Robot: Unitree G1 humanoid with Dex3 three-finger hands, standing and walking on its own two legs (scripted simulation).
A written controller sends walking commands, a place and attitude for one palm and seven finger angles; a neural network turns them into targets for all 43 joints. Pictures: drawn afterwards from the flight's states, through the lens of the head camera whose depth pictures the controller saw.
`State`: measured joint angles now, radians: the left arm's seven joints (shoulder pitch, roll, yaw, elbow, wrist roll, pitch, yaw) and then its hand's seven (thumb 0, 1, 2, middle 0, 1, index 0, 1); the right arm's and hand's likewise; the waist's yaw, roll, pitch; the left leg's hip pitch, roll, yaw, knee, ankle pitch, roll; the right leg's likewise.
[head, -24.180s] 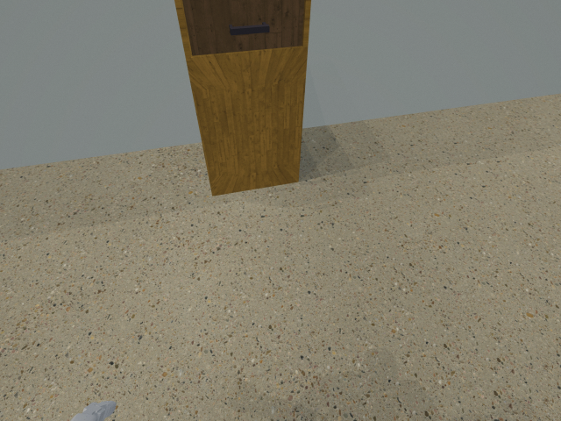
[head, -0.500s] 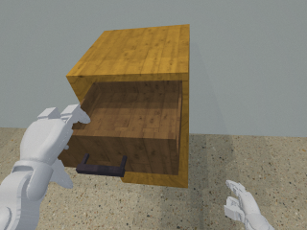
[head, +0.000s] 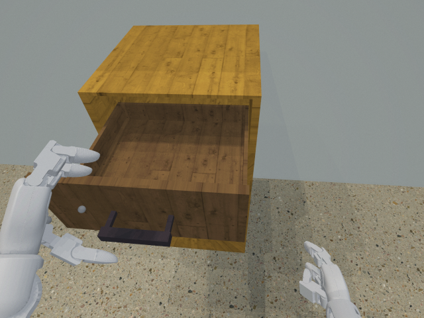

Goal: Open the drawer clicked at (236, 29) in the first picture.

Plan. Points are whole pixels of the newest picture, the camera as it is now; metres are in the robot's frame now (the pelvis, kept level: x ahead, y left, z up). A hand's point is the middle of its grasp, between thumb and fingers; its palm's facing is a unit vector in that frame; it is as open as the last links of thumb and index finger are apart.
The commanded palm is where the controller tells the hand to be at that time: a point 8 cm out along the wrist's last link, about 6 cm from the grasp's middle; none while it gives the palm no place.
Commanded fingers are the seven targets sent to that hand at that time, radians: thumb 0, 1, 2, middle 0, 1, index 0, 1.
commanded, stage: draw the hand back to the body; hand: left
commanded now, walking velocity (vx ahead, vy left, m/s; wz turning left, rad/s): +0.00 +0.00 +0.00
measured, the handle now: (138, 227) +0.26 +0.19 +0.03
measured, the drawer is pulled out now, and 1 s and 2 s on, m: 0.28 0.28 0.28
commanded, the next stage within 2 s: step back with the hand held close in 0.86 s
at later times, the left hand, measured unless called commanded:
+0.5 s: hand (62, 192) +0.22 +0.23 +0.21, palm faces +0.41 -0.81 -0.41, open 10.1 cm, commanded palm +0.16 +0.28 +0.22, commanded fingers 0.00 0.65 0.80 -0.22 -0.46 -0.22 -0.46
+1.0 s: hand (59, 198) +0.20 +0.23 +0.21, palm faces +0.45 -0.79 -0.41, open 7.5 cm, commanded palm +0.15 +0.27 +0.22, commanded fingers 0.00 0.90 0.90 -0.20 -0.30 -0.20 -0.30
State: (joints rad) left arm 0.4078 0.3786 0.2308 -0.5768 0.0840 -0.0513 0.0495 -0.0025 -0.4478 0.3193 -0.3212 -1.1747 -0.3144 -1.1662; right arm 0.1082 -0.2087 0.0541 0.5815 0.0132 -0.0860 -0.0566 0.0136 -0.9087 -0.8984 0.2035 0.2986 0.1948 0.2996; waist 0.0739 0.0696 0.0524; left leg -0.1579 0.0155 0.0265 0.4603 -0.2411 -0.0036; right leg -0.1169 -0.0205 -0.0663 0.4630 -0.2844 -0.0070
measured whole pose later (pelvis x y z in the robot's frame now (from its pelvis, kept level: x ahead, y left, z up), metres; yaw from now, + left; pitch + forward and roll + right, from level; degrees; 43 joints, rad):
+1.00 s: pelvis +0.02 -0.01 +0.00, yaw +1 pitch -3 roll +0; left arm 0.49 0.35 0.36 -0.57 -0.08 -0.11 0.12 0.02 0.87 0.89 -0.22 -0.31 -0.21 -0.31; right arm 0.16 -0.21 0.01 0.62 0.02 -0.09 -0.07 0.01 -0.91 -0.90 0.20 0.30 0.20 0.30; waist 0.05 0.08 0.00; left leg -0.14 0.04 0.01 0.46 -0.27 -0.02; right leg -0.08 0.00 -0.08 0.43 -0.30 -0.02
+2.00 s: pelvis -0.14 +0.00 -0.01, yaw -1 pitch +2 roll -1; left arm 0.55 0.46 0.50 -0.76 -0.07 -0.24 0.13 0.02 0.89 0.90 -0.21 -0.31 -0.20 -0.30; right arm 0.16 -0.17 0.02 0.59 -0.01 -0.14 -0.02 0.01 -0.91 -0.90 0.21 0.30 0.20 0.30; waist 0.01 -0.02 0.04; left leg -0.45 0.05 0.03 0.55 -0.14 0.00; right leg -0.28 0.00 -0.03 0.65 -0.36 0.02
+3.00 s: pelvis -0.28 -0.04 -0.01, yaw +6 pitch -1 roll +0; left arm 0.57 0.44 0.46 -0.67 -0.03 -0.22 0.17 0.02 0.88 0.90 -0.22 -0.31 -0.21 -0.30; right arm 0.30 -0.19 0.01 0.64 0.01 -0.13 -0.04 0.01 -0.91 -0.90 0.20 0.30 0.20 0.30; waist -0.02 -0.02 -0.02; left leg -0.25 0.02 0.01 0.53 -0.27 0.00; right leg -0.32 0.01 -0.06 0.68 -0.36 0.01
